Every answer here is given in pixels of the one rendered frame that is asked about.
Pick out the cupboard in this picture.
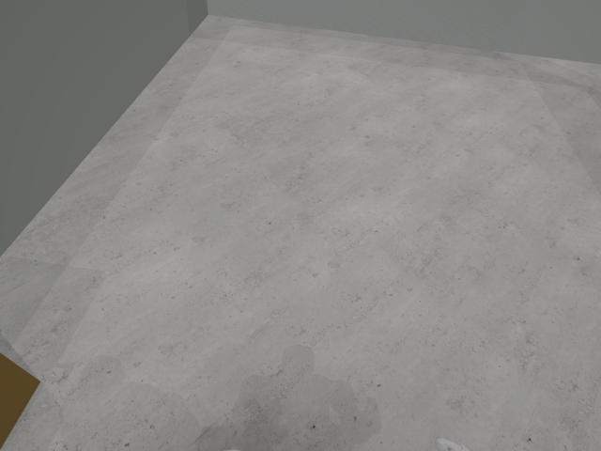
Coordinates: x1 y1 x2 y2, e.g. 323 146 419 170
0 353 40 449

